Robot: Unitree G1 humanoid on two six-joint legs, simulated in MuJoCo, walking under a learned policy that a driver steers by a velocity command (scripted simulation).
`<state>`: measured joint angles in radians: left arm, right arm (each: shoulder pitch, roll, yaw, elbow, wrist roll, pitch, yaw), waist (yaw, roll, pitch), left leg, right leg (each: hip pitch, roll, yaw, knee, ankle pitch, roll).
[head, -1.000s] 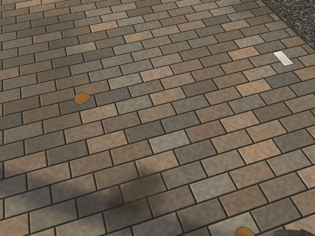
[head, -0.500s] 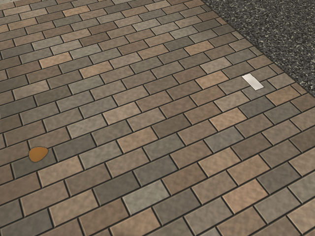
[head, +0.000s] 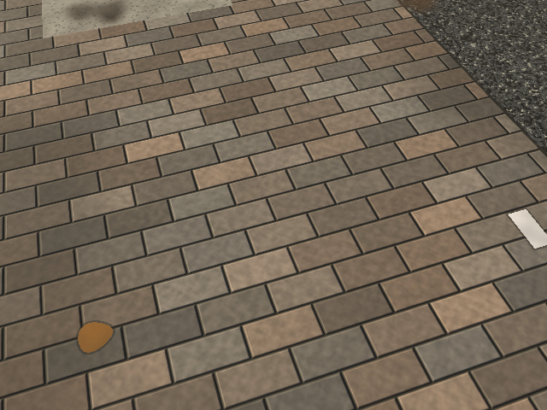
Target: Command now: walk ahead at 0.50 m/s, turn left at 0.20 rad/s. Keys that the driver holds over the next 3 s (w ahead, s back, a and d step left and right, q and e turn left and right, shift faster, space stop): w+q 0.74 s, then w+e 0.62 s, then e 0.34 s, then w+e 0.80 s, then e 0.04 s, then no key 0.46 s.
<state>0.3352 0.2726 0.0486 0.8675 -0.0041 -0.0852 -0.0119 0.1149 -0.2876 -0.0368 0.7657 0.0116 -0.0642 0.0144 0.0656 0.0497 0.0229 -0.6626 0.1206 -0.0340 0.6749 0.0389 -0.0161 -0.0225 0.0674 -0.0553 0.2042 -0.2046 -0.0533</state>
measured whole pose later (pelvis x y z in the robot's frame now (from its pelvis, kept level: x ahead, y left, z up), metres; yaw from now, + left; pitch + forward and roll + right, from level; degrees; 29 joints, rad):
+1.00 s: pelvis +0.55 +0.12 +0.00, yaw +24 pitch +2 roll -1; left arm 0.38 0.28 0.06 0.87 -0.02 -0.07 -0.02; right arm 0.10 -0.28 -0.04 0.65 0.00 -0.07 0.01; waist 0.10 0.04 0.03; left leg -0.58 0.07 -0.07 0.67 -0.12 -0.02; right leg -0.10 0.05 0.02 0.28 -0.22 -0.03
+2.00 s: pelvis +0.94 +0.23 -0.01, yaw -10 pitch +3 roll +1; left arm 0.24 0.30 0.07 0.64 -0.02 0.00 0.01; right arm 0.13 -0.30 -0.06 0.73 0.01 -0.06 0.00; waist 0.04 -0.01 -0.01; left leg -0.45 0.01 -0.09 0.63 -0.26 -0.05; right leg -0.34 0.12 0.17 0.47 -0.17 -0.07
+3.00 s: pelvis +1.30 +0.07 -0.01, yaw -36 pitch +1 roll -2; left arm 0.19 0.26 0.04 0.79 0.01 -0.02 -0.01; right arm 0.16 -0.27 -0.03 0.75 -0.02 -0.04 -0.01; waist 0.01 0.04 0.01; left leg -0.41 0.06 -0.03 0.53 -0.09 -0.02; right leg -0.18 0.10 0.02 0.45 -0.29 -0.05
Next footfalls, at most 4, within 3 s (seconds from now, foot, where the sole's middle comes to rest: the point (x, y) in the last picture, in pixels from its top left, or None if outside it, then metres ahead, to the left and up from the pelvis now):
0.16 left None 0.27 0.14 -0.78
0.66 right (303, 367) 0.59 0.01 -0.78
1.12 left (182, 320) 0.70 0.34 -0.78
1.58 right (264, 233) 1.00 0.14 -0.78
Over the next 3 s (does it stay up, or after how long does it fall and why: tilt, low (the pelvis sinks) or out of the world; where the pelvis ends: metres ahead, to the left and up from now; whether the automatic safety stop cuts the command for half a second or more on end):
stays up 1.30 0.07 -0.01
